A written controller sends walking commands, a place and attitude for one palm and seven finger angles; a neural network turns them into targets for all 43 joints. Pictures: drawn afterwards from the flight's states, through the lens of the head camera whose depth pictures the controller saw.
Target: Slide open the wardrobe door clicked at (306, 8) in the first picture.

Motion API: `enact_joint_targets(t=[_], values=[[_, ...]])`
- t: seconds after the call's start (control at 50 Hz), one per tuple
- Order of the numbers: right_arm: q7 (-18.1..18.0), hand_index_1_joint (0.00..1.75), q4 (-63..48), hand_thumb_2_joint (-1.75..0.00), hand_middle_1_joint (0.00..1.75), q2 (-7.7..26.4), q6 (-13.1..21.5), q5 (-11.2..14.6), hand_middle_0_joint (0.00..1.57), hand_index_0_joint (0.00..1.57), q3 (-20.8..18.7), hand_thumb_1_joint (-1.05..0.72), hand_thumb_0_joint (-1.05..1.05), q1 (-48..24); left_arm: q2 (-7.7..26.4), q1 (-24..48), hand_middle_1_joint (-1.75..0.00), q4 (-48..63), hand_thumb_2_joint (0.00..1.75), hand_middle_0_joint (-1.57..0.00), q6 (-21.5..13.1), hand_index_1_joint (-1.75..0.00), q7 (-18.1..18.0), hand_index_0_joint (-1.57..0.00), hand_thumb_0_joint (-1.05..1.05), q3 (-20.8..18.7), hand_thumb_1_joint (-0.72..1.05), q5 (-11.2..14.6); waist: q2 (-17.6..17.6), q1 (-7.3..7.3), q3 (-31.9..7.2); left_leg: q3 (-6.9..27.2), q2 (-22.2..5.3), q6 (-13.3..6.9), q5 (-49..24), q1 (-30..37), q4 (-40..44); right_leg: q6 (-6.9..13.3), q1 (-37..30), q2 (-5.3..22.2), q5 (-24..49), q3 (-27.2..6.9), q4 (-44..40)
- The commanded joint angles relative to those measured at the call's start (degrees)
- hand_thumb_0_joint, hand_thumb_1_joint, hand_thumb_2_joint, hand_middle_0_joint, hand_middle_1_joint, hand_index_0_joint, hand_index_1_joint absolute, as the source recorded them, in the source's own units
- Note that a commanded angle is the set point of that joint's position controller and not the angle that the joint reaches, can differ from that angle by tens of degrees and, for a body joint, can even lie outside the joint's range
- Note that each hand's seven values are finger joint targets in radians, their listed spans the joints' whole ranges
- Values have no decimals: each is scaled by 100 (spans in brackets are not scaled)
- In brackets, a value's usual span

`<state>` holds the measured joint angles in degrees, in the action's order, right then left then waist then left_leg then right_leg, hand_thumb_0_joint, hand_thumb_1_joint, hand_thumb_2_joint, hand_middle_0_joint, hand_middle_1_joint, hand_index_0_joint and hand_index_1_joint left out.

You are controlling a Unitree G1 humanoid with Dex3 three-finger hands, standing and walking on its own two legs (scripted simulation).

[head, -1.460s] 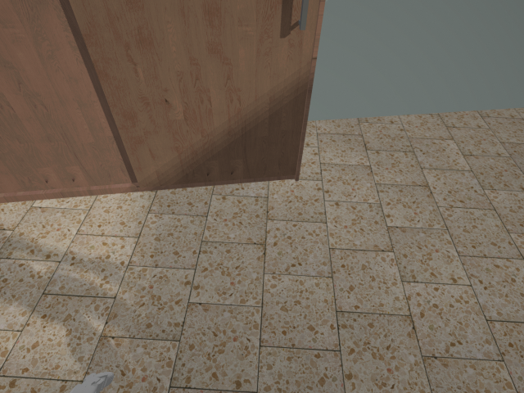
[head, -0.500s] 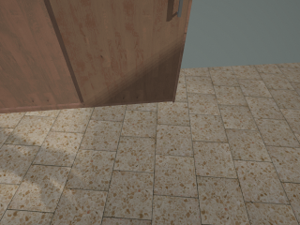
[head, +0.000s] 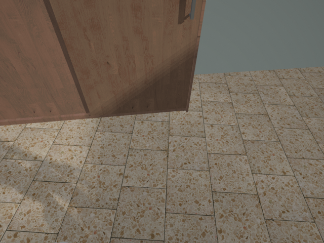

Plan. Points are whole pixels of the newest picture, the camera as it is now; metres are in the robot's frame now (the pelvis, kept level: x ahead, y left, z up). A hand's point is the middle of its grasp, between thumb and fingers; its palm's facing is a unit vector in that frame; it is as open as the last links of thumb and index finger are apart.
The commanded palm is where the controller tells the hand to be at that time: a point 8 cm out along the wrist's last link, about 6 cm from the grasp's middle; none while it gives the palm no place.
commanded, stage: look at it before walking up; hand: right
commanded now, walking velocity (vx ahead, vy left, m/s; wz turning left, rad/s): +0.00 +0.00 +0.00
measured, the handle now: out of the picture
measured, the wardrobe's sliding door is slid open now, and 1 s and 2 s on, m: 0.00 0.00 0.00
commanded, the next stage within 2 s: walk to a spot facing it in 0.18 s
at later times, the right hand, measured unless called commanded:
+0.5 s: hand out of the picture +0.05 -0.22 -0.17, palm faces +0.05 +0.97 -0.25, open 7.4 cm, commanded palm none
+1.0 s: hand (251, 227) +0.22 -0.26 -0.18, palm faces +0.13 +0.98 -0.13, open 7.4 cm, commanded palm none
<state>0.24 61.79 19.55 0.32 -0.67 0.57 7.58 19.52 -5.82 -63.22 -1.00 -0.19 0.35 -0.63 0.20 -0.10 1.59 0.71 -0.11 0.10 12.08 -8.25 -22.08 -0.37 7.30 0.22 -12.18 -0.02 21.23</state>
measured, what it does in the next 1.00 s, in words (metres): walks ahead: right foot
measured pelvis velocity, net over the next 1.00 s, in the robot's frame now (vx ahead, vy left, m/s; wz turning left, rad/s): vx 0.19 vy -0.08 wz -0.12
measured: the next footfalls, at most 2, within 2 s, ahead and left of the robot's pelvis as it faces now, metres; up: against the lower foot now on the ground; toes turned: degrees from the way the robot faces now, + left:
right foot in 0.62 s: +0.10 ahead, -0.14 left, +0.00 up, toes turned -11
left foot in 1.16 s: +0.46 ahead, +0.00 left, +0.00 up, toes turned -1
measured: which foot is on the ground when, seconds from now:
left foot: down 0.00-0.64, up 0.66-1.00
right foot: down 0.00-0.42, up 0.44-0.60, down 0.62-1.00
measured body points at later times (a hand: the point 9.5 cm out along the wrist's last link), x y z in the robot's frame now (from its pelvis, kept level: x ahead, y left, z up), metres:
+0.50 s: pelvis +0.03 -0.01 +0.00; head +0.01 -0.01 +0.45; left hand +0.07 +0.27 -0.15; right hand +0.05 -0.27 -0.15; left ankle +0.00 +0.12 -0.75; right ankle -0.01 -0.12 -0.73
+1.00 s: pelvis +0.19 -0.08 -0.01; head +0.20 -0.10 +0.44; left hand +0.10 +0.11 -0.15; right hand +0.22 -0.31 -0.17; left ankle +0.32 +0.04 -0.68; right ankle +0.07 -0.13 -0.75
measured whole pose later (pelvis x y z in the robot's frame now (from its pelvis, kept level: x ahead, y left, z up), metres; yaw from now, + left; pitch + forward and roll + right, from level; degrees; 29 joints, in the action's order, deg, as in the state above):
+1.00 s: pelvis +0.19 -0.08 -0.01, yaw -7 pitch -1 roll +0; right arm 1.3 60.0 9.9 0.0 -1.4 -3.2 11.9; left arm 3.0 -29.1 -67.0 -5.3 -2.0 -0.1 -0.7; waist 2.1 1.7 2.0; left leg -5.0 -6.0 1.0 7.9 -36.9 -54.9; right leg 4.1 -5.1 -3.3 -18.1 4.3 13.3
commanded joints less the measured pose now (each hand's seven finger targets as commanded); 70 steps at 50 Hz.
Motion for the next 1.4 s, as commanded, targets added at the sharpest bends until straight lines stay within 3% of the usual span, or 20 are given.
enact_joint_targets(t=[0.0,0.26,0.32,0.4,0.44,0.56,0.58,0.62,0.64,0.7,0.8,1.0,1.06,1.1,1.12,1.14,1.16,1.18,1.24,1.38], values=[[-97,30,-375,-90,30,1184,129,0,20,20,-247,-90,0,-207,1210,220,-30,342,90,-20,-111,-30,-56,-20,0,-239,90,24,-18,3,-315,544,-655,-171,-920,54,360,185,-43,681,933,-558,-386],[-103,30,-355,-90,30,1199,146,3,20,20,-250,-90,0,-173,1191,226,-30,320,90,-20,-103,-30,-59,-20,0,-238,90,31,1,-1,-362,537,-689,-177,-1098,121,415,168,-140,682,1037,-524,-376],[-113,30,-156,-90,30,515,-5,-24,20,20,-118,-90,0,409,414,-293,-30,146,90,-20,51,-30,3,-20,0,-57,90,-32,174,-49,-363,557,-659,-82,801,146,446,96,190,488,-354,-405,-102],[-68,30,-211,-90,30,930,-48,-76,20,20,-344,-90,0,983,288,-302,-30,367,90,-20,125,-30,34,-20,0,-110,90,-81,1210,-282,481,1791,-1553,-644,3178,43,1436,57,1782,31,-1539,144,1389],[-89,30,-258,-90,30,903,56,-96,20,20,-417,-90,0,1156,303,-225,-30,556,90,-20,78,-30,74,-20,0,-203,90,-66,1085,-299,676,2077,-1986,-1003,2868,165,1585,106,2332,261,-1589,34,2373],[-68,30,-339,-90,30,518,186,-81,20,20,-450,-90,0,946,-253,-1332,-30,384,90,-20,-99,-30,144,-20,0,-227,90,-7,475,257,333,223,-1392,-639,1376,-683,473,111,388,148,-451,642,804],[-55,30,-331,-90,30,321,156,-50,20,20,-408,-90,0,992,-133,-1884,-30,195,90,-20,-130,-30,98,-20,0,-269,90,-4,-8,423,177,-179,-1056,-453,1360,-1130,-290,121,-408,112,-536,505,444],[3,30,-715,-90,30,-292,144,-27,20,20,-266,-90,0,728,711,-3053,-30,-35,90,-20,-191,-30,-18,-20,0,-526,90,-66,-2096,736,302,-759,-15,30,2235,-3068,-3417,891,-974,2085,-2622,-2989,-1356],[-21,30,-799,-90,30,-233,155,-76,20,20,-313,-90,0,552,661,-2845,-30,35,90,-20,-147,-30,-43,-20,0,-497,90,-52,-1367,610,525,-220,-309,-103,2000,-3256,-4071,1119,-588,2314,-2904,-3226,-1531],[60,30,-489,-90,30,-346,193,-125,20,20,-368,-90,0,667,-114,-2149,-30,184,90,-20,-286,-30,-89,-20,0,-304,90,-18,-297,231,849,-29,-744,-78,603,-3046,-4472,909,173,1702,-1504,-2096,-1480],[64,30,-318,-90,30,-626,118,-108,20,20,-363,-90,0,1019,-475,-2504,-30,-78,90,-20,-472,-30,-169,-20,0,-258,90,50,-499,62,392,-318,-667,128,-109,-3118,-4279,743,-632,1239,1339,-720,-1165],[114,30,-867,-90,30,-864,186,-20,20,20,-378,-90,0,-554,-700,-2999,-30,-404,90,-20,-475,-30,-259,-20,0,-252,90,-28,-618,368,972,-799,-423,-54,-484,-2970,-2015,785,-924,1190,2955,-175,-1059],[77,30,-823,-90,30,-791,228,-37,20,20,-417,-90,0,-228,-528,-2882,-30,-442,90,-20,-453,-30,-271,-20,0,-306,90,-27,-671,142,764,-914,-103,-310,-137,-2123,-1636,838,-1034,1312,4677,-55,-415],[35,30,-567,-90,30,-608,289,-77,20,20,-486,-90,0,802,-343,-2652,-30,-375,90,-20,-442,-30,-271,-20,0,-359,90,-18,-637,-321,141,-932,90,-465,-84,-927,-1319,714,-1031,1283,5448,36,808],[2,30,-338,-90,30,-381,353,-117,20,20,-573,-90,0,1675,-346,-2562,-30,-297,90,-20,-431,-30,-243,-20,0,-378,90,-4,-284,-716,-330,-732,10,-579,-398,469,-942,549,-302,1070,4757,94,2057],[-64,30,-130,-90,30,112,420,-182,20,20,-707,-90,0,2465,-579,-2694,-30,-165,90,-20,-448,-30,-152,-20,0,-349,90,75,652,-940,-1007,982,-1379,-1061,-288,2011,-657,372,1176,391,2355,365,3991],[-95,30,-25,-90,30,528,403,-84,20,20,-786,-90,0,2664,-806,-2888,-30,-52,90,-20,-468,-30,-138,-20,0,-313,90,93,1400,-674,-1536,3396,-2737,-1655,-506,2436,201,234,2279,-333,-1697,185,5921],[-105,30,-140,-90,30,375,366,2,20,20,-778,-90,0,2199,-701,-2353,-30,33,90,-20,-429,-30,-124,-20,0,-380,90,73,602,-666,-786,3167,-2642,-1675,342,1743,649,389,2630,76,-1561,-292,6313],[-127,30,-356,-90,30,-472,421,-43,20,20,-480,-90,0,982,-989,-1785,-30,137,90,-20,-239,-30,-36,-20,0,-358,90,-45,68,-32,511,1419,-2063,-1018,944,-913,1101,316,2361,714,-474,-264,5796],[-118,30,-206,-90,30,-605,553,-67,20,20,-375,-90,0,1206,-1026,-1520,-30,378,90,-20,51,-30,80,-20,0,-365,90,-85,451,261,392,-407,-1517,-742,-925,-900,1236,-51,2618,835,377,89,4260]])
